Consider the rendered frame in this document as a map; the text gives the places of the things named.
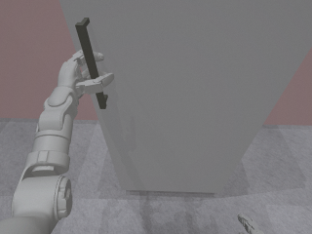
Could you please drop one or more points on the handle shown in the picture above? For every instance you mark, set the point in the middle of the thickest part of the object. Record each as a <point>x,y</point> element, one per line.
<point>81,28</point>

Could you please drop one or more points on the robot right hand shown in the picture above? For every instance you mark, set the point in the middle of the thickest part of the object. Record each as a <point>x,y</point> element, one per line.
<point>249,224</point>

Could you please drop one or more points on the fridge door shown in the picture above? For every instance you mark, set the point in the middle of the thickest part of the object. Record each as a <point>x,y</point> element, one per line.
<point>194,81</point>

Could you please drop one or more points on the left robot upper arm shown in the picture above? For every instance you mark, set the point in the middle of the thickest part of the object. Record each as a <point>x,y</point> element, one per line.
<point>40,202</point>

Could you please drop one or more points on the robot left hand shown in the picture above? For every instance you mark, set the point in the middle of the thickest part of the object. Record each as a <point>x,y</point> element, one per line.
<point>71,76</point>

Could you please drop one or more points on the left robot forearm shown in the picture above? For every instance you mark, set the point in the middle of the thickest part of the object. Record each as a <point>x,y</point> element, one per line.
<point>50,149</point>

